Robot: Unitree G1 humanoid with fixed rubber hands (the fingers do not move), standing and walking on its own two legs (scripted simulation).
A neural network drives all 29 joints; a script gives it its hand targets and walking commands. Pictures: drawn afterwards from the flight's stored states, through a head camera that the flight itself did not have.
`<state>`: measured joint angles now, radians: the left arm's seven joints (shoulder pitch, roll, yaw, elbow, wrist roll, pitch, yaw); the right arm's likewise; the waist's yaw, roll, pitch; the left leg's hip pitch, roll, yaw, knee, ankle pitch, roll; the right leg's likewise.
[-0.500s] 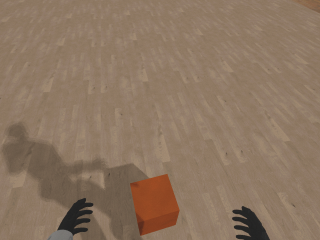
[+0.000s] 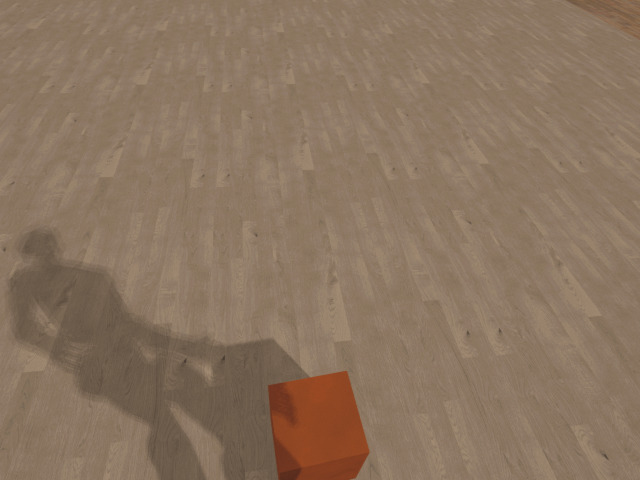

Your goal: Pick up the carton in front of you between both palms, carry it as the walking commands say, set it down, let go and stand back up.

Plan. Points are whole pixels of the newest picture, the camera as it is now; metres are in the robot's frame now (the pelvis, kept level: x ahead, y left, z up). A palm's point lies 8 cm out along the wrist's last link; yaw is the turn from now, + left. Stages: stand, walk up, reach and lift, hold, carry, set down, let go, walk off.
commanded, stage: stand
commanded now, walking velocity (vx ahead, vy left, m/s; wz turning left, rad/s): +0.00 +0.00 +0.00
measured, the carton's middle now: (313, 433) +0.39 +0.00 -0.64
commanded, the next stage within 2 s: none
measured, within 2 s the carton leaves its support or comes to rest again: neither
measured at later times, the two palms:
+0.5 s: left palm out of the picture -0.01 +0.27 -0.14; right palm out of the picture +0.04 -0.24 -0.11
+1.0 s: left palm out of the picture -0.09 +0.23 -0.14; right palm out of the picture -0.03 -0.23 -0.12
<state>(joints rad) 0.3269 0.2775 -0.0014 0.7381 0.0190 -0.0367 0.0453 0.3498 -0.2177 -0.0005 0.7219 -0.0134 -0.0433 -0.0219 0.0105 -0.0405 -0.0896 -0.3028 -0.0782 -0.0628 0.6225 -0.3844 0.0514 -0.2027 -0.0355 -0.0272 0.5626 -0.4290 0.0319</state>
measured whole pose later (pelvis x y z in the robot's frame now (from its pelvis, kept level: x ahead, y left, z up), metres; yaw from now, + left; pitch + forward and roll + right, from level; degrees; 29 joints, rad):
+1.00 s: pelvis -0.02 +0.00 +0.01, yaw +3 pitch +0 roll -1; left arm 0.39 0.20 -0.04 1.11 0.02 0.02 0.05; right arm 0.38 -0.16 0.02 1.02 -0.01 0.00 -0.05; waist 0.01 -0.03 0.00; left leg -0.22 -0.09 -0.11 0.54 -0.31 0.05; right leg -0.09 -0.05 -0.08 0.46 -0.36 0.03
